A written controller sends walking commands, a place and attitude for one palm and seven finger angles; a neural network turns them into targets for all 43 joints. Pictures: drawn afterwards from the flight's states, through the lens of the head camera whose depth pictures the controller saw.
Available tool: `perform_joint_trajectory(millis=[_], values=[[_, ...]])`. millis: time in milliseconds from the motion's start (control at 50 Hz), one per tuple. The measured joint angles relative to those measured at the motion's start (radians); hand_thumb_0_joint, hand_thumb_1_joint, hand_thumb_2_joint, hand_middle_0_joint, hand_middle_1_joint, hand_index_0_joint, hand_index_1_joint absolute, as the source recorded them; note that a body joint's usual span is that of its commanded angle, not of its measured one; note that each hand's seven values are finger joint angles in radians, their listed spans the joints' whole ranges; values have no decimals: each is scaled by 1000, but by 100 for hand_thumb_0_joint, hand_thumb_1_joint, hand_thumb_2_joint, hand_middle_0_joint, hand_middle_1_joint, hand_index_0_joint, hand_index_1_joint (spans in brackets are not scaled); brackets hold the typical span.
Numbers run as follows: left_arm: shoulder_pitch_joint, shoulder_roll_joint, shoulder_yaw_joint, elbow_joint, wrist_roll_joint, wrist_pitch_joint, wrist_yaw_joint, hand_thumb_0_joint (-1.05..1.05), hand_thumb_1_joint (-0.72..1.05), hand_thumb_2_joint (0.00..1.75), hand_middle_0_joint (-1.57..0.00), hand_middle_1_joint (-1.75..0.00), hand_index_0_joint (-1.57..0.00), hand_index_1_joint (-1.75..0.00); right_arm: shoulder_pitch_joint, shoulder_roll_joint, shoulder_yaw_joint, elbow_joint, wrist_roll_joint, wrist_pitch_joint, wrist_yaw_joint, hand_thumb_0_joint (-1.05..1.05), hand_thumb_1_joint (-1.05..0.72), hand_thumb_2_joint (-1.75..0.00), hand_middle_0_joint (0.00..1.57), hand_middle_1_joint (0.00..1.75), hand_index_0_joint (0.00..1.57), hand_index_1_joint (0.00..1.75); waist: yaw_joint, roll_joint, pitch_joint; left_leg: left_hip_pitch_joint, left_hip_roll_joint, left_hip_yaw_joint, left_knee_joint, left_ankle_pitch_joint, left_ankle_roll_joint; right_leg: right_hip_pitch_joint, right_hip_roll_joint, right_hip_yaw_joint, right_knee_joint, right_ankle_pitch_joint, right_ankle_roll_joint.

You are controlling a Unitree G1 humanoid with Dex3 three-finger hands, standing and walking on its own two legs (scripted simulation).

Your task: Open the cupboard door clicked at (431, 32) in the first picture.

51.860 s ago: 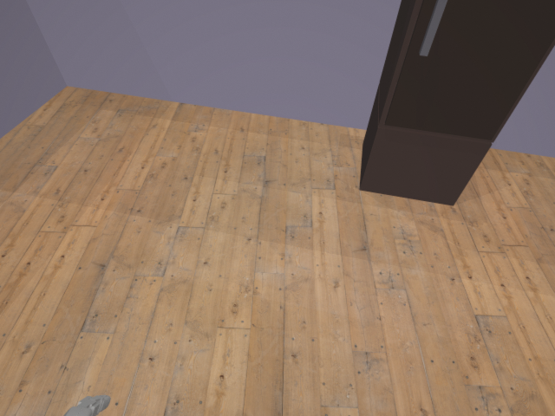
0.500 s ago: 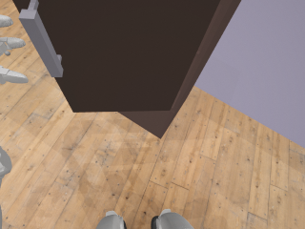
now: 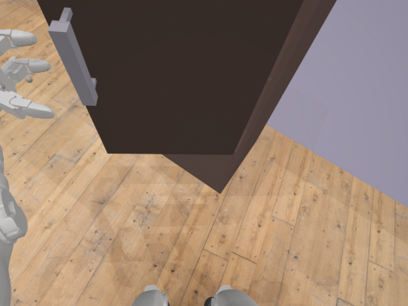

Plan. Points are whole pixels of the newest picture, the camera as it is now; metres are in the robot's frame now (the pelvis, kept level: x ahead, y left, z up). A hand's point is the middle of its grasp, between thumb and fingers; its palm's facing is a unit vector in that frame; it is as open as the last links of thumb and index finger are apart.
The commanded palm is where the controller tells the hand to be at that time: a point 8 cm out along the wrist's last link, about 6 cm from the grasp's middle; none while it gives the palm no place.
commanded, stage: move the hooked fingers beside the handle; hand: left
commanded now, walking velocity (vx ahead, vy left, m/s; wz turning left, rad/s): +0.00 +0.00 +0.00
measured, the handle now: (79, 61) +0.55 +0.20 +0.11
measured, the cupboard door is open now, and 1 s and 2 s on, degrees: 37 37 37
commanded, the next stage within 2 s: slide the fingers in behind the handle in 0.08 s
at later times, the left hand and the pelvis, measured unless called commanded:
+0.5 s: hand (42, 77) +0.50 +0.25 +0.12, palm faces -0.05 -1.00 +0.01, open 14.0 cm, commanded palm +0.48 +0.29 +0.11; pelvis +0.00 +0.00 +0.00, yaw +0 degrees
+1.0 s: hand (65, 78) +0.50 +0.22 +0.11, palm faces -0.02 -1.00 +0.01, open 14.0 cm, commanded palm +0.48 +0.26 +0.11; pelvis -0.01 +0.00 +0.00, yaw +0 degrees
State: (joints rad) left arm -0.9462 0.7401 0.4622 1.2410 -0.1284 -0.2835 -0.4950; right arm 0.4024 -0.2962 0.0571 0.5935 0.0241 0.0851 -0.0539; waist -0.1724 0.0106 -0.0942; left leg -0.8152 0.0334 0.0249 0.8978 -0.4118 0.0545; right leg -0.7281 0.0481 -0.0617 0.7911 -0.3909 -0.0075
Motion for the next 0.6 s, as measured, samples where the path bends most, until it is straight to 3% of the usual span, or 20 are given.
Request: perform_joint_trajectory(millis=[260, 380, 600], values=[[-43, 59, -5, 40, 0, -1, -22, -1, -50, 30, -30, -120, -30, -120, 24, -4, 10, 14, 3, -8, -13, 0, -90, -89, 21, 30, 20, 30, -15, 0, 15, -33, 4, -9, 18, 4, -2, -28, 4, -8, 11, 5, -3], [-45, 25, -21, 12, -8, 7, -17, -1, -50, 30, -30, -120, -30, -120, 43, -2, 4, 28, -4, -9, -8, 0, -90, -89, 21, 30, 20, 30, -14, 2, 11, -40, 1, -9, 17, 4, 1, -33, 2, -9, 8, 6, 0], [25, -66, -18, -46, 0, 3, 62, -1, -50, 30, -30, -120, -30, -120, 47, 16, -2, 13, -8, 1, 16, 0, -90, -89, 21, 30, 20, 30, -11, 10, -7, 4, 1, 10, -1, -1, 6, 1, 1, 11, -5, 6, 6]])
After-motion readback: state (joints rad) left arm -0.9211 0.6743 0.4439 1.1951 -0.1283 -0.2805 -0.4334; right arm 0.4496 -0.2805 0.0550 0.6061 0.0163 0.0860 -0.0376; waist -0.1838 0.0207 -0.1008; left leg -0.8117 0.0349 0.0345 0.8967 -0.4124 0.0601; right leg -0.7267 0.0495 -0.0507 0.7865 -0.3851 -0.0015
